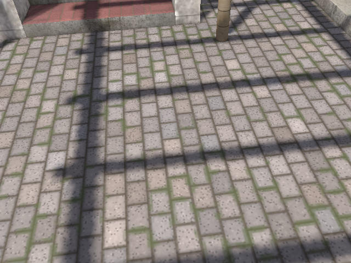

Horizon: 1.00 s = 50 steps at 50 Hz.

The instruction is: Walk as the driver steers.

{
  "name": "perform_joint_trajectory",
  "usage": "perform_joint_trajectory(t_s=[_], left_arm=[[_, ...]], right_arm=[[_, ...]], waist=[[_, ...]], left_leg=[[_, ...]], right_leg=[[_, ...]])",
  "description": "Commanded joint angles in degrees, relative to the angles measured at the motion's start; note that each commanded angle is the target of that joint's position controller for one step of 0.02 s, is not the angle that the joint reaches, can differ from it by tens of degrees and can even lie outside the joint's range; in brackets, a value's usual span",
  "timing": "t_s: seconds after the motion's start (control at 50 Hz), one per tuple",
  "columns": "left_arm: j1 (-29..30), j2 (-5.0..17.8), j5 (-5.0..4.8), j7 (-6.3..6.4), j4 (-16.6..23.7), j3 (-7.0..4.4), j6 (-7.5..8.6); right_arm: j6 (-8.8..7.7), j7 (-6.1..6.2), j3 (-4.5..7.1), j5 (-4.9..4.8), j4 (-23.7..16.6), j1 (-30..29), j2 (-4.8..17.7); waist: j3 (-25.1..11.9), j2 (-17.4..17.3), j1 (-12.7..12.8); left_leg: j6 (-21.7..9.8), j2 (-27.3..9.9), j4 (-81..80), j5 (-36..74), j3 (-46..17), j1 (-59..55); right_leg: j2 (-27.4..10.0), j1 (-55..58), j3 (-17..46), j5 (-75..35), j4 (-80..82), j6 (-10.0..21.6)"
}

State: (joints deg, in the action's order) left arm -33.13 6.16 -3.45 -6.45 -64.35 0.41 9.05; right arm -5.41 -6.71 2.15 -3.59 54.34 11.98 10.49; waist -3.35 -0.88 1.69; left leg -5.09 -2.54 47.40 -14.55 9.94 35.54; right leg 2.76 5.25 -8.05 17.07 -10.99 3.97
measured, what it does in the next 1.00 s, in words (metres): goes down: left foot, then right foot 0.15 m lower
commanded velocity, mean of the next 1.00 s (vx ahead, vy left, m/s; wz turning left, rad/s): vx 0.48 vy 0.00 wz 0.03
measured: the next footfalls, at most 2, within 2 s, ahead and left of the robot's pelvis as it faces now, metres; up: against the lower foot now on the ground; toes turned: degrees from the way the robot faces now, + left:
left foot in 0.16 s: +0.23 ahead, +0.06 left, +0.00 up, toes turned +10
right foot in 0.92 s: +0.70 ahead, -0.08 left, -0.15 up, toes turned -5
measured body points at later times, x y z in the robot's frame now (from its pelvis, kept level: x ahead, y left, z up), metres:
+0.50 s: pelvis +0.24 +0.03 +0.00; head +0.23 +0.04 +0.45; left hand +0.33 +0.24 -0.14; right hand +0.20 -0.20 -0.14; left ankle +0.19 +0.06 -0.74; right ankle +0.32 -0.07 -0.66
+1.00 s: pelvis +0.58 -0.02 -0.17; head +0.61 -0.04 +0.28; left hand +0.70 +0.24 -0.29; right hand +0.62 -0.28 -0.31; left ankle +0.37 +0.08 -0.67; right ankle +0.66 -0.08 -0.89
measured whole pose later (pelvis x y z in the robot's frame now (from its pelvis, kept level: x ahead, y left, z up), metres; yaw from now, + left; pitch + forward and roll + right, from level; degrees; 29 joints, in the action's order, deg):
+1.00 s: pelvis +0.58 -0.02 -0.17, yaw +3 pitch +0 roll +0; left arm -5.5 13.2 -3.3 -5.8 -56.4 -3.8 4.8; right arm -6.3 -1.1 2.8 -2.2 55.8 16.8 14.7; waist 2.7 -2.2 -2.8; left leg -1.4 -0.3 94.8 -43.4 1.5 16.9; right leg 0.8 -24.0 -9.3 11.3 -35.2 3.5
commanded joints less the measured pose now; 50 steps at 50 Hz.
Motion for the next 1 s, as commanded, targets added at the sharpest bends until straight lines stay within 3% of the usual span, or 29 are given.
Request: perform_joint_trajectory(t_s=[0.02,0.1,0.14,0.16,0.18,0.2,0.22,0.26,0.28,0.3,0.34,0.42,0.46,0.48,0.54,0.6,0.68,0.7,0.72,0.74,0.76,0.8,0.86,0.9,0.92,0.94,0.96,0.98,1.0], left_arm=[[-4.3,6.8,0.06,-0.96,1.7,-0.83,1.83],[-1.2,10.7,0.27,0.72,4.1,-2.11,1.03],[7.2,12.1,1.24,2.58,7.5,-2.45,-0.41],[7.2,11.7,2.16,2.89,8.5,-2.35,-0.89],[3.5,9.6,-0.29,2.73,9.7,-2.05,-1.81],[-3.0,15.7,-2.44,2.00,6.2,-4.49,-2.62],[-3.3,16.9,-2.05,3.07,4.9,-5.40,-2.80],[3.2,6.8,-0.34,4.36,4.9,-2.81,-1.98],[3.8,1.2,0.57,4.89,5.2,-1.21,-1.86],[4.1,0.2,0.77,5.02,5.3,-0.84,-1.75],[5.2,3.2,1.45,4.37,5.9,-1.34,-1.70],[15.6,5.2,0.37,3.50,11.2,-0.47,-1.57],[20.7,6.5,-0.04,2.95,13.0,-0.23,-1.56],[29.3,6.0,-0.74,2.40,16.2,-0.17,-0.91],[35.3,7.4,-2.53,0.83,18.4,-0.80,-0.22],[39.9,5.6,-1.87,-0.94,20.4,-0.38,-0.41],[41.8,5.4,-1.09,-1.79,21.6,0.00,-0.10],[42.6,12.2,-1.22,0.83,21.5,-2.31,-3.54],[39.1,6.0,0.62,-0.96,21.9,-0.33,-1.26],[42.0,4.1,-0.44,-1.55,21.4,0.29,-1.11],[45.7,5.1,-0.85,-1.67,22.6,0.05,-1.50],[49.1,5.6,0.74,-1.81,23.7,-0.41,-2.36],[28.4,11.4,3.24,-1.71,14.8,-4.05,-4.27],[4.8,18.1,4.68,-1.85,2.4,-8.51,-4.61],[1.5,20.1,3.95,-0.89,-0.2,-10.21,-3.85],[7.4,19.0,-0.76,0.47,5.2,-8.51,-2.65],[11.9,10.3,-2.09,0.37,8.3,-2.87,-2.66],[18.9,13.5,-1.33,0.81,10.0,-3.75,-4.48],[22.0,15.6,0.09,2.69,10.4,-5.22,-4.85]], right_arm=[[-1.05,-0.39,-2.09,0.94,-6.8,-13.6,-1.4],[-0.83,-0.53,-2.21,3.20,-5.0,-8.7,1.6],[-0.86,-0.55,-0.09,3.01,0.0,6.3,6.9],[-1.06,0.11,1.45,2.47,0.7,10.6,9.9],[-1.82,0.64,2.35,0.23,-0.3,12.7,13.5],[-1.97,-0.22,1.95,-2.83,-2.6,12.0,9.9],[-2.27,-0.20,1.32,-3.44,-2.9,9.4,6.8],[-4.02,0.92,1.81,-1.24,-2.6,7.5,5.0],[-4.16,1.77,1.57,-0.41,-2.0,5.8,3.6],[-3.81,2.16,0.97,-0.36,-2.1,4.6,1.4],[-3.16,2.14,-0.11,-0.14,-2.3,4.6,-0.4],[-1.96,1.76,0.66,0.71,-0.7,8.3,5.2],[-1.44,1.67,0.31,1.15,0.9,10.9,4.7],[-1.81,2.10,0.03,1.35,5.2,18.3,2.6],[-1.95,2.80,-0.14,-0.33,10.2,25.3,2.3],[-2.72,3.38,-0.22,0.99,11.8,23.2,2.4],[-2.45,2.87,-0.53,0.72,12.6,20.3,2.3],[0.21,5.14,-1.81,2.00,8.3,13.8,1.8],[-1.40,2.62,-0.76,0.46,12.0,20.4,4.0],[-1.55,2.09,-0.19,0.72,12.2,21.1,4.3],[-1.55,1.78,-0.14,1.28,12.2,21.8,3.8],[-2.04,1.72,0.13,1.46,12.0,21.6,4.6],[-4.34,2.13,-0.35,1.65,9.0,12.0,6.3],[-6.61,3.98,0.20,-0.11,3.3,1.5,10.7],[-6.77,5.14,0.78,-0.23,0.9,-1.3,10.0],[-5.13,6.41,0.91,-1.38,-4.9,-4.4,6.2],[-3.81,7.33,3.31,-1.13,-7.0,7.2,11.0],[-1.02,6.39,1.73,2.77,-6.0,17.6,8.8],[2.16,5.56,0.25,3.96,-2.6,25.5,5.9]], waist=[[14.5,6.2,2.5],[13.5,6.7,-0.6],[4.2,5.8,-8.0],[1.0,1.4,-9.6],[-6.0,-7.5,-6.5],[-11.1,-12.2,-9.5],[-9.3,-7.0,-8.1],[3.1,5.5,-5.4],[6.3,8.1,-2.5],[7.2,6.5,-0.7],[4.3,0.8,0.4],[-0.5,-3.8,-0.6],[2.4,-2.4,-1.3],[4.6,-2.9,-4.9],[8.5,0.0,-6.1],[10.6,-0.3,-4.2],[13.2,1.1,-3.3],[19.8,1.9,-1.3],[10.7,1.1,-2.6],[12.0,1.3,-4.7],[16.0,4.3,-6.2],[18.0,5.5,-6.7],[6.3,2.9,0.0],[-2.0,6.4,10.6],[-2.5,16.3,12.4],[-4.4,16.3,9.5],[-13.2,14.1,-0.2],[-23.0,22.0,-4.7],[-24.4,20.1,-6.8]], left_leg=[[-0.2,4.7,-8.7,5.9,5.4,-4.1],[-3.0,5.7,-13.5,6.0,2.7,-14.5],[-5.7,3.0,-11.9,3.8,-1.9,-26.7],[-3.8,-0.3,-18.5,-7.1,-3.7,-36.0],[-4.3,-18.3,-24.5,-17.6,-29.5,-52.7],[-9.6,-24.5,-36.6,-21.3,-49.2,-55.6],[-7.4,-22.5,-36.9,-18.9,-44.7,-50.8],[-4.7,-18.1,-36.1,-1.4,-31.3,-31.1],[-3.8,-14.6,-35.7,6.9,-23.8,-21.7],[-4.2,-11.7,-36.1,11.9,-18.2,-16.9],[-5.0,-8.7,-37.7,18.0,-12.7,-17.1],[-4.8,-6.2,-39.0,22.9,-8.5,-22.7],[-5.2,-6.3,-39.8,20.2,-9.5,-28.5],[-8.3,-6.1,-41.2,14.4,-13.6,-42.9],[-8.4,-9.3,-41.3,17.3,-15.2,-57.5],[-7.5,-6.0,-43.5,12.6,-11.1,-49.6],[-6.2,-5.0,-44.1,9.7,-8.6,-41.5],[-1.9,-7.8,-40.6,23.7,-9.4,-30.1],[-4.5,-4.2,-40.3,7.3,-4.4,-36.1],[-6.4,-4.4,-41.0,4.8,-7.1,-36.6],[-7.8,-5.0,-40.0,3.5,-8.1,-38.1],[-10.1,-5.4,-35.0,6.5,-8.8,-43.6],[-8.3,-3.1,-10.7,22.6,-8.2,-37.3],[-3.0,0.8,28.1,17.2,-8.3,-24.3],[1.4,6.4,59.3,-30.6,-4.6,-1.9],[3.2,4.1,73.7,-46.7,-5.0,13.1],[5.2,4.2,56.0,-34.6,-6.4,16.9],[6.4,4.0,50.3,-29.1,-2.9,15.7],[4.8,-1.2,50.8,-24.2,-1.8,7.7]], right_leg=[[-10.7,-15.0,5.1,-16.6,7.8,0.8],[-12.9,-11.9,3.4,-39.9,-1.3,3.1],[-12.5,-10.1,0.7,-48.0,-16.8,2.7],[-8.4,-16.7,-2.2,-31.5,-29.4,2.4],[-0.9,-34.5,-6.4,10.8,-49.2,0.8],[2.3,-46.7,-2.8,24.9,-64.1,2.0],[-3.7,-47.6,1.5,19.7,-69.7,1.6],[-8.5,-43.8,2.7,8.5,-68.4,0.2],[-10.0,-39.1,3.1,4.8,-65.3,-1.6],[-10.7,-36.1,2.2,4.1,-61.5,-2.7],[-10.7,-34.1,-0.3,3.0,-56.2,-3.2],[-9.7,-33.7,-4.6,-1.9,-53.3,-2.9],[-10.0,-40.0,-4.4,-3.0,-51.8,-1.8],[-10.9,-56.6,-4.0,-1.3,-53.5,-2.5],[-11.2,-73.5,-1.2,0.5,-50.9,-1.6],[-9.9,-66.4,-1.6,-10.9,-42.2,-1.5],[-10.1,-56.4,-0.2,-21.5,-39.2,1.9],[-10.3,-50.9,8.2,-34.2,-23.1,3.1],[-7.2,-43.2,-0.8,-31.2,-33.1,3.7],[-8.3,-44.3,0.0,-27.4,-34.5,3.6],[-8.9,-48.4,0.6,-22.9,-34.0,2.7],[-8.8,-51.7,0.1,-16.6,-27.3,2.2],[-7.6,-25.5,2.9,-22.2,-16.3,3.5],[-7.1,0.4,0.5,-44.0,-7.5,-0.7],[-11.2,17.4,3.6,-49.4,-9.3,-3.8],[-15.2,19.6,1.9,-86.6,-37.9,-8.7],[-23.9,29.4,16.7,-127.9,-32.3,-6.1],[-27.9,30.4,24.4,-104.6,-20.2,2.9],[-32.9,16.7,31.0,-54.4,-9.7,8.3]])
Keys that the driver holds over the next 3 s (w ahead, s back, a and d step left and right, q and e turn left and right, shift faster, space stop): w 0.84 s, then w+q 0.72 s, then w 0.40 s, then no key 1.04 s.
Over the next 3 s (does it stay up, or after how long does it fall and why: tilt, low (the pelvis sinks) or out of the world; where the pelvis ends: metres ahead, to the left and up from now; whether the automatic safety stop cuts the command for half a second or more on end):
stays up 1.23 0.23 -0.16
